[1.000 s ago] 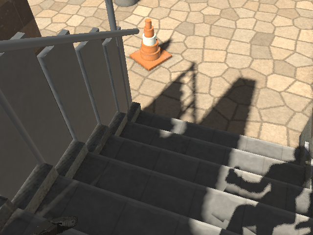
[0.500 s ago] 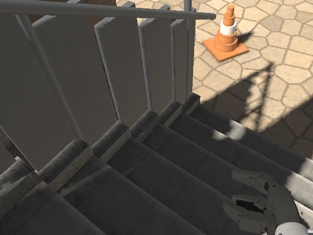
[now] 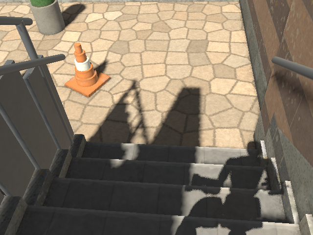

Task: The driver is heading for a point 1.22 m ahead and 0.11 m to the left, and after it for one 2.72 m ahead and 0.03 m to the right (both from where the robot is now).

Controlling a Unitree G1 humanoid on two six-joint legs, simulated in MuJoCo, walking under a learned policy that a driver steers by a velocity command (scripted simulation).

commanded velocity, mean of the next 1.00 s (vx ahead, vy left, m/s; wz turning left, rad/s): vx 0.61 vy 0.00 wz -0.28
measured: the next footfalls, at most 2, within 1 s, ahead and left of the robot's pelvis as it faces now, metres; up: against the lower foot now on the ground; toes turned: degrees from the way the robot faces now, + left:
left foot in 0.64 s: +0.37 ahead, +0.12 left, -0.17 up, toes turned -15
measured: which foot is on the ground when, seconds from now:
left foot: down 0.00-0.00, up 0.02-0.62, down 0.64-1.00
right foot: down 0.00-0.64, up 0.66-1.00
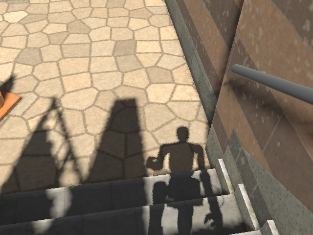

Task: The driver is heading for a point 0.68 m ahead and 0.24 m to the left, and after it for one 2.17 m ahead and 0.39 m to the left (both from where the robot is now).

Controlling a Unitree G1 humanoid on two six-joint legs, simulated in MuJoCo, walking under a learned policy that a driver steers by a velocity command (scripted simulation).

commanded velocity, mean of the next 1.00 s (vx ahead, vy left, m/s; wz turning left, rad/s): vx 0.79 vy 0.00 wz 0.54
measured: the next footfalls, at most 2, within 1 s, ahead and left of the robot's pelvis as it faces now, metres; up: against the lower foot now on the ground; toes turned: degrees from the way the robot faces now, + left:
right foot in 0.04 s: +0.14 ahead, -0.06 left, -0.17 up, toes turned +2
left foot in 0.54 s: +0.42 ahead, +0.22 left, -0.34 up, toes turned +15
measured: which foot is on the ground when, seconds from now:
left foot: down 0.00-0.02, up 0.04-0.52, down 0.54-0.88, up 0.90-1.00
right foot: up 0.00-0.02, down 0.04-0.54, up 0.56-0.88, down 0.90-1.00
